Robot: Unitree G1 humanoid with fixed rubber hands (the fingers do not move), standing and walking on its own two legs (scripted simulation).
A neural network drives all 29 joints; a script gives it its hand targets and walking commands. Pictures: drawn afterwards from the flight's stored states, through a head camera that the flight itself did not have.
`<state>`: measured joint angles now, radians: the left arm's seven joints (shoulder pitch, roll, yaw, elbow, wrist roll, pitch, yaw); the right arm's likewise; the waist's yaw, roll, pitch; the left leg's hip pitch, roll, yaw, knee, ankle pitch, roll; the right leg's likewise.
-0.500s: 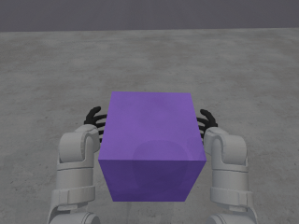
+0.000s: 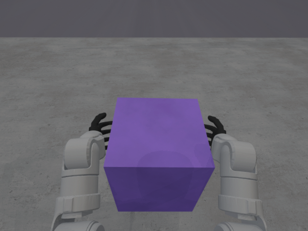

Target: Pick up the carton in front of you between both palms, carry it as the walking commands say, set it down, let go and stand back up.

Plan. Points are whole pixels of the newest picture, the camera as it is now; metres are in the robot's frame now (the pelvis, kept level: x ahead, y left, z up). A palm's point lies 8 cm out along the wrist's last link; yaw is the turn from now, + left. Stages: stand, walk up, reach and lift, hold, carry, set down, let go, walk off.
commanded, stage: carry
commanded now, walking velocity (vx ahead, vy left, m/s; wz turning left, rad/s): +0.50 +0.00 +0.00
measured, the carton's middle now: (156, 157) +0.33 +0.00 +0.06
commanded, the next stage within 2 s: none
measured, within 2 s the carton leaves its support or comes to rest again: neither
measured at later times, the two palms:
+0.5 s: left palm (119, 101) +0.52 +0.12 +0.10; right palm (209, 106) +0.51 -0.18 +0.10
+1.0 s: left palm (137, 83) +0.80 +0.08 +0.00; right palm (199, 85) +0.81 -0.22 +0.00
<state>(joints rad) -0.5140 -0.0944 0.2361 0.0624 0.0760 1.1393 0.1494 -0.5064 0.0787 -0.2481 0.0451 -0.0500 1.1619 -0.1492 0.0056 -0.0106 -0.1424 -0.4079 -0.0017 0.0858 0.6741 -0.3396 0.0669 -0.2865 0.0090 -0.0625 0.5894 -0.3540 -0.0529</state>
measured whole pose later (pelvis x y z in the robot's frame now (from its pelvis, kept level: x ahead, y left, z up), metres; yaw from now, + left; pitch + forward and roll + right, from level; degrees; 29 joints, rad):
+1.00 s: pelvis +0.48 -0.08 -0.08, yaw -1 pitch +5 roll +1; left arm -0.41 -0.10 0.22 -0.10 0.00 1.00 0.15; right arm -0.39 0.13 -0.21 -0.16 -0.05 1.04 -0.16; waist 0.06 0.00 0.01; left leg -0.73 0.01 0.10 0.76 -0.11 0.06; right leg -0.13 0.07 -0.09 0.49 -0.45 -0.10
